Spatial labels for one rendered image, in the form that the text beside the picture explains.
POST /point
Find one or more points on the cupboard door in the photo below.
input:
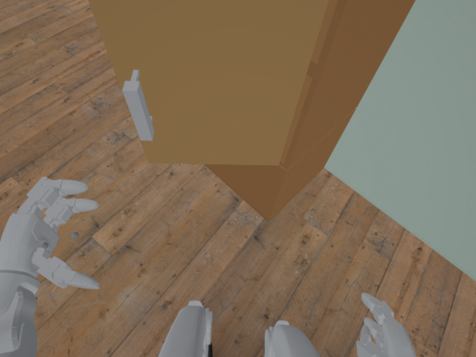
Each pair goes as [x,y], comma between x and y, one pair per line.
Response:
[221,78]

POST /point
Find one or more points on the robot left hand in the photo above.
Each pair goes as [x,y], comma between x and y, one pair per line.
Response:
[25,231]

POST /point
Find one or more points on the handle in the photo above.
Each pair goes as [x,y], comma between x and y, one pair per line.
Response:
[135,100]

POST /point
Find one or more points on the robot right hand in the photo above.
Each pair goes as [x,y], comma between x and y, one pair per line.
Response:
[392,339]

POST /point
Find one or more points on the robot left thigh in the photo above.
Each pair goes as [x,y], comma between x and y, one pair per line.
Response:
[190,332]

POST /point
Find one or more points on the robot right thigh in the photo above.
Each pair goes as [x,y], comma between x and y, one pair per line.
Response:
[288,341]

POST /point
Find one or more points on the robot thigh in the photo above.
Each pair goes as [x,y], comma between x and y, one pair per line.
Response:
[288,341]
[190,332]

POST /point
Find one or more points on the robot left forearm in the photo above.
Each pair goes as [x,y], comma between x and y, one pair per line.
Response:
[18,336]

